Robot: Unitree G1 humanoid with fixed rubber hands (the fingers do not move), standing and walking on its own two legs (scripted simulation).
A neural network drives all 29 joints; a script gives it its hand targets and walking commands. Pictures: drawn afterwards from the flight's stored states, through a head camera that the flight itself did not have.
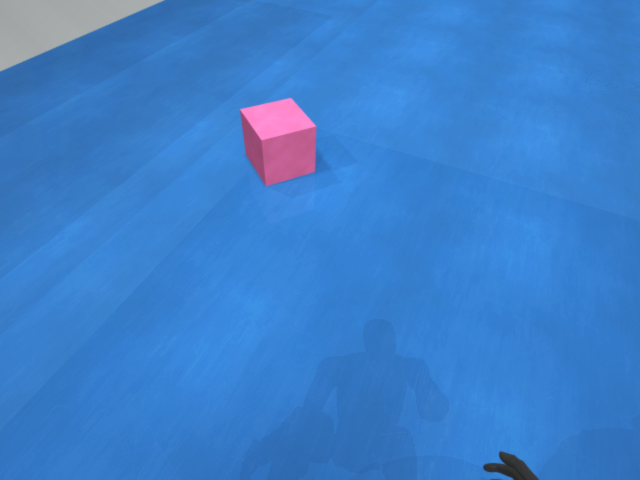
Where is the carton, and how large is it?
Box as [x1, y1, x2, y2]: [240, 98, 315, 185]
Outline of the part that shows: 291,98 240,109 246,155 265,185 314,171 315,125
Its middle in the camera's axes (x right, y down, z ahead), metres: -0.21 -0.47 +1.89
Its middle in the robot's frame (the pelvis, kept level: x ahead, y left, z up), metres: +1.66 +0.32 -0.63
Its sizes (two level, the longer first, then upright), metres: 0.280 0.266 0.261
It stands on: the floor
